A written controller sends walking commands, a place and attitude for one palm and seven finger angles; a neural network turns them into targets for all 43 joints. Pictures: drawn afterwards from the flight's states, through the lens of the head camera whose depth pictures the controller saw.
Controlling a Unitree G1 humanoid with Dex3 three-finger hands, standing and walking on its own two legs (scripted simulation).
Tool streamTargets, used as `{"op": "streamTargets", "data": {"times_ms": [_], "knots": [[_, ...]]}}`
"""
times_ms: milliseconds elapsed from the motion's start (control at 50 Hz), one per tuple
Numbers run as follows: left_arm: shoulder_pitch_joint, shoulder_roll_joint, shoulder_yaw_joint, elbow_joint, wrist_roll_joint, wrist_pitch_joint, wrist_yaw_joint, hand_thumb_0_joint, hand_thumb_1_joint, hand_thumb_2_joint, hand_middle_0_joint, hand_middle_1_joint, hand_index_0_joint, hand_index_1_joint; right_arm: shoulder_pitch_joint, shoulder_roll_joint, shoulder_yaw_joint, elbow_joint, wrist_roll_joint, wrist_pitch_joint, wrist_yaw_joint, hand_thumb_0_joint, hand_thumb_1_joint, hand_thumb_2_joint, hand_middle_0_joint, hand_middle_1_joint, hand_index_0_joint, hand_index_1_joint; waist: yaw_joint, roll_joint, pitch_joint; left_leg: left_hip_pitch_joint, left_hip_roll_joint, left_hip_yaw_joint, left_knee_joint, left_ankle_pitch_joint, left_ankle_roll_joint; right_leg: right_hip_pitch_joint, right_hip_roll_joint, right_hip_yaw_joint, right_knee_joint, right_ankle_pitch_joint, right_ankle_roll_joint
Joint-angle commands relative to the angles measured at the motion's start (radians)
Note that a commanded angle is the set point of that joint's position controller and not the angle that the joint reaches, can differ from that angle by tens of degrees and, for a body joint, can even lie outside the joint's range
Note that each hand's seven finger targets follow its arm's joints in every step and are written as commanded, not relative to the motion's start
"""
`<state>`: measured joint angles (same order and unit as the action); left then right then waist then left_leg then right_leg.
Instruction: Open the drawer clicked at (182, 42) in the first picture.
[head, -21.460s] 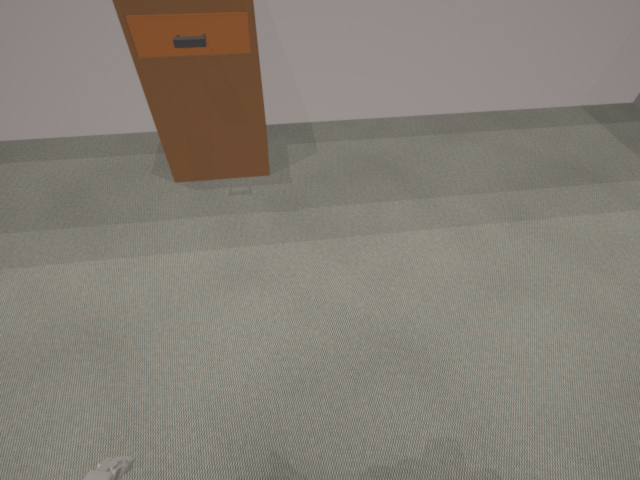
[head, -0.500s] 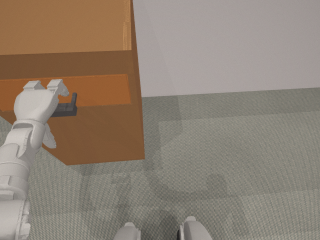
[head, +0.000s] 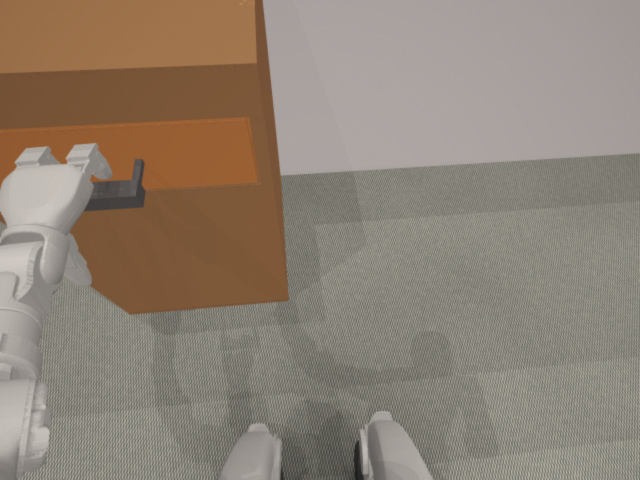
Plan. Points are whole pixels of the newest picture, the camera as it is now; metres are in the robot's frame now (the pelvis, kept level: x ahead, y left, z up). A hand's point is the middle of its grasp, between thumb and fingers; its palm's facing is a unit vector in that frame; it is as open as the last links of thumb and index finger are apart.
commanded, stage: lower the fingers behind the handle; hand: left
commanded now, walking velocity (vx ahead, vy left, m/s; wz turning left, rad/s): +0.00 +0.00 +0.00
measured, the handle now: (102, 182) +0.50 +0.31 -0.01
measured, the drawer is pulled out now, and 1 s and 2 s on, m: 0.00 0.00 0.00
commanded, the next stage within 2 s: lift the fingers back up to retry in 0.70 s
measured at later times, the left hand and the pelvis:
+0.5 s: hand (77, 218) +0.44 +0.33 +0.00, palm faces -0.05 +0.03 -1.00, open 13.9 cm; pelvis -0.02 +0.00 -0.02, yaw +0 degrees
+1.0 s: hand (76, 217) +0.44 +0.32 +0.00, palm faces -0.08 +0.01 -1.00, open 13.9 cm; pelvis -0.02 +0.00 -0.01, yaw +1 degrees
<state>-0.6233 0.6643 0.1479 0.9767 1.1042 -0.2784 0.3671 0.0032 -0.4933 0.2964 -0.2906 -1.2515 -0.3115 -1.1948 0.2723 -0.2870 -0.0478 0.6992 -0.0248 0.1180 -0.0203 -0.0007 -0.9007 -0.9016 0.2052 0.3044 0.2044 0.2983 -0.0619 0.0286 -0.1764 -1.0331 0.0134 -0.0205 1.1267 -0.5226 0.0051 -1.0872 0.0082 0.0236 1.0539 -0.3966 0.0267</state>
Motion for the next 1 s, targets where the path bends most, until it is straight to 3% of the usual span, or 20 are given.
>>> {"op": "streamTargets", "data": {"times_ms": [0,20,40,100,140,160,200,280,300,360,620,640,680,720,780,840,860,880,920,980], "knots": [[-0.234,0.260,0.049,-0.055,-0.002,0.043,0.017,0.000,-0.500,0.300,-0.300,-1.200,-0.300,-1.200,0.116,-0.168,-0.054,-0.057,-0.004,-0.017,-0.011,0.000,-0.900,-0.900,0.200,0.300,0.200,0.300,-0.002,0.024,-0.360,0.151,-0.040,0.033,-0.129,0.275,0.031,0.250,0.031,-0.047,-0.088,0.175,-0.066],[-0.262,0.253,0.042,-0.053,-0.007,0.049,0.016,0.000,-0.500,0.300,-0.300,-1.200,-0.300,-1.200,0.120,-0.170,-0.056,-0.056,-0.004,-0.020,-0.010,0.000,-0.900,-0.900,0.200,0.300,0.200,0.300,-0.017,0.019,-0.368,0.155,-0.037,0.030,-0.123,0.277,0.033,0.234,0.031,-0.049,-0.085,0.175,-0.066],[-0.267,0.285,0.059,-0.051,-0.002,0.055,0.017,0.000,-0.500,0.300,-0.300,-1.200,-0.300,-1.200,0.122,-0.173,-0.054,-0.057,-0.002,-0.019,-0.012,0.000,-0.900,-0.900,0.200,0.300,0.200,0.300,-0.011,0.013,-0.381,0.152,-0.036,0.028,-0.120,0.277,0.033,0.238,0.030,-0.048,-0.080,0.174,-0.062],[-0.262,0.242,0.027,-0.069,-0.010,0.065,0.005,0.000,-0.500,0.300,-0.300,-1.200,-0.300,-1.200,0.131,-0.169,-0.057,-0.059,-0.004,-0.023,-0.013,0.000,-0.900,-0.900,0.200,0.300,0.200,0.300,-0.009,0.027,-0.436,0.184,-0.035,0.024,-0.119,0.298,0.030,0.248,0.030,-0.054,-0.072,0.187,-0.064],[-0.286,0.257,0.035,-0.077,-0.018,0.061,-0.005,0.000,-0.500,0.300,-0.300,-1.200,-0.300,-1.200,0.131,-0.171,-0.054,-0.057,-0.003,-0.026,-0.016,0.000,-0.900,-0.900,0.200,0.300,0.200,0.300,-0.020,0.006,-0.441,0.166,-0.031,0.022,-0.106,0.282,0.035,0.244,0.028,-0.048,-0.069,0.181,-0.059],[-0.260,0.264,0.042,-0.060,-0.020,0.063,-0.010,0.000,-0.500,0.300,-0.300,-1.200,-0.300,-1.200,0.132,-0.173,-0.051,-0.054,-0.004,-0.026,-0.018,0.000,-0.900,-0.900,0.200,0.300,0.200,0.300,-0.011,-0.003,-0.428,0.155,-0.033,0.019,-0.108,0.269,0.035,0.242,0.029,-0.051,-0.066,0.168,-0.061],[-0.265,0.246,0.016,-0.017,-0.024,0.074,-0.021,0.000,-0.500,0.300,-0.300,-1.200,-0.300,-1.200,0.125,-0.172,-0.043,-0.055,0.003,-0.030,-0.020,0.000,-0.900,-0.900,0.200,0.300,0.200,0.300,-0.025,-0.024,-0.347,0.106,-0.033,0.021,-0.113,0.207,0.038,0.214,0.028,-0.052,-0.076,0.116,-0.059],[-0.287,0.248,0.001,0.007,-0.015,0.073,-0.034,0.000,-0.500,0.300,-0.300,-1.200,-0.300,-1.200,0.124,-0.174,-0.036,-0.060,0.009,-0.039,-0.024,0.000,-0.900,-0.900,0.200,0.300,0.200,0.300,-0.031,-0.015,-0.309,0.064,-0.036,0.020,-0.104,0.146,0.040,0.164,0.026,-0.051,-0.070,0.054,-0.063],[-0.291,0.262,0.008,0.010,-0.010,0.073,-0.036,0.000,-0.500,0.300,-0.300,-1.200,-0.300,-1.200,0.126,-0.176,-0.035,-0.063,0.010,-0.040,-0.026,0.000,-0.900,-0.900,0.200,0.300,0.200,0.300,-0.033,-0.031,-0.310,0.060,-0.035,0.017,-0.101,0.142,0.041,0.159,0.027,-0.052,-0.067,0.050,-0.063],[-0.321,0.257,-0.001,-0.018,-0.008,0.071,-0.040,0.000,-0.500,0.300,-0.300,-1.200,-0.300,-1.200,0.137,-0.174,-0.037,-0.068,0.008,-0.044,-0.027,0.000,-0.900,-0.900,0.200,0.300,0.200,0.300,-0.033,0.017,-0.351,0.093,-0.033,0.009,-0.099,0.163,0.037,0.144,0.026,-0.056,-0.054,0.060,-0.066],[-0.357,0.236,-0.029,-0.018,-0.036,0.080,-0.076,0.000,-0.500,0.300,-0.300,-1.200,-0.300,-1.200,0.158,-0.170,-0.033,-0.073,0.018,-0.062,-0.039,0.000,-0.900,-0.900,0.200,0.300,0.200,0.300,-0.052,-0.020,-0.357,0.072,-0.033,0.008,-0.095,0.126,0.043,0.151,0.023,-0.052,-0.063,0.038,-0.061],[-0.342,0.260,-0.012,-0.020,-0.037,0.077,-0.078,0.000,-0.500,0.300,-0.300,-1.200,-0.300,-1.200,0.159,-0.172,-0.029,-0.074,0.017,-0.062,-0.038,0.000,-0.900,-0.900,0.200,0.300,0.200,0.300,-0.036,-0.001,-0.367,0.067,-0.035,0.011,-0.094,0.137,0.042,0.166,0.022,-0.051,-0.059,0.048,-0.061],[-0.308,0.233,-0.027,-0.014,-0.043,0.078,-0.085,0.000,-0.500,0.300,-0.300,-1.200,-0.300,-1.200,0.154,-0.167,-0.031,-0.077,0.019,-0.062,-0.038,0.000,-0.900,-0.900,0.200,0.300,0.200,0.300,-0.035,-0.004,-0.357,0.063,-0.037,0.019,-0.090,0.141,0.042,0.171,0.024,-0.048,-0.062,0.055,-0.061],[-0.330,0.258,-0.010,-0.015,-0.045,0.070,-0.088,0.000,-0.500,0.300,-0.300,-1.200,-0.300,-1.200,0.154,-0.169,-0.028,-0.075,0.019,-0.064,-0.041,0.000,-0.900,-0.900,0.200,0.300,0.200,0.300,-0.043,-0.033,-0.350,0.036,-0.035,0.019,-0.083,0.130,0.045,0.178,0.023,-0.044,-0.063,0.051,-0.059],[-0.339,0.251,-0.027,-0.010,-0.029,0.068,-0.088,0.000,-0.500,0.300,-0.300,-1.200,-0.300,-1.200,0.151,-0.169,-0.027,-0.077,0.022,-0.063,-0.042,0.000,-0.900,-0.900,0.200,0.300,0.200,0.300,-0.044,-0.002,-0.317,0.038,-0.037,0.015,-0.088,0.117,0.041,0.143,0.024,-0.049,-0.060,0.033,-0.062],[-0.378,0.309,0.016,-0.078,-0.031,0.063,-0.076,0.000,-0.500,0.300,-0.300,-1.200,-0.300,-1.200,0.162,-0.173,-0.031,-0.077,0.017,-0.060,-0.042,0.000,-0.900,-0.900,0.200,0.300,0.200,0.300,-0.035,0.035,-0.395,0.094,-0.036,0.016,-0.097,0.163,0.041,0.189,0.025,-0.046,-0.067,0.069,-0.061],[-0.367,0.307,0.018,-0.094,-0.030,0.065,-0.074,0.000,-0.500,0.300,-0.300,-1.200,-0.300,-1.200,0.168,-0.170,-0.034,-0.078,0.015,-0.057,-0.042,0.000,-0.900,-0.900,0.200,0.300,0.200,0.300,-0.027,0.039,-0.424,0.122,-0.037,0.010,-0.105,0.181,0.038,0.202,0.027,-0.050,-0.066,0.079,-0.063],[-0.375,0.278,0.000,-0.107,-0.034,0.067,-0.073,0.000,-0.500,0.300,-0.300,-1.200,-0.300,-1.200,0.165,-0.165,-0.038,-0.077,0.016,-0.058,-0.042,0.000,-0.900,-0.900,0.200,0.300,0.200,0.300,-0.037,0.047,-0.420,0.149,-0.035,0.011,-0.112,0.193,0.037,0.200,0.027,-0.051,-0.079,0.088,-0.061],[-0.383,0.287,0.019,-0.160,-0.044,0.060,-0.068,0.000,-0.500,0.300,-0.300,-1.200,-0.300,-1.200,0.172,-0.163,-0.043,-0.075,0.010,-0.057,-0.041,0.000,-0.900,-0.900,0.200,0.300,0.200,0.300,-0.025,0.069,-0.467,0.207,-0.032,0.005,-0.126,0.239,0.032,0.227,0.029,-0.056,-0.085,0.116,-0.063],[-0.377,0.306,0.038,-0.187,-0.058,0.063,-0.061,0.000,-0.500,0.300,-0.300,-1.200,-0.300,-1.200,0.168,-0.162,-0.044,-0.066,0.010,-0.053,-0.043,0.000,-0.900,-0.900,0.200,0.300,0.200,0.300,-0.023,0.057,-0.475,0.240,-0.032,0.010,-0.146,0.260,0.036,0.278,0.031,-0.050,-0.116,0.143,-0.057]]}}
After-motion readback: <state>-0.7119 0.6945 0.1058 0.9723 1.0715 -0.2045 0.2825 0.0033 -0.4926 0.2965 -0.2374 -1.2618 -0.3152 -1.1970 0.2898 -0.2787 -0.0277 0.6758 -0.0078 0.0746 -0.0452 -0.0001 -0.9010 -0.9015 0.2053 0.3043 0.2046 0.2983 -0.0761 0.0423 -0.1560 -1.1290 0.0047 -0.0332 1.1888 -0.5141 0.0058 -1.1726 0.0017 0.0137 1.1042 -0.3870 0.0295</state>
